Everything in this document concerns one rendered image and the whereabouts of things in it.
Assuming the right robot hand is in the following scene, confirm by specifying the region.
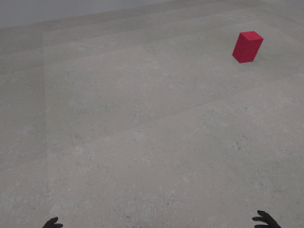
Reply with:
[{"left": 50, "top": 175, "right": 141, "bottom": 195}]
[{"left": 252, "top": 210, "right": 281, "bottom": 228}]

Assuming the carton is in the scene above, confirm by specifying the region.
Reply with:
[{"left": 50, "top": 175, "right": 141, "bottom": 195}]
[{"left": 232, "top": 31, "right": 263, "bottom": 64}]

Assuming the left robot hand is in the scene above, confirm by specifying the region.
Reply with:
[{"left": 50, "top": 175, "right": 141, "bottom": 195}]
[{"left": 43, "top": 217, "right": 64, "bottom": 228}]

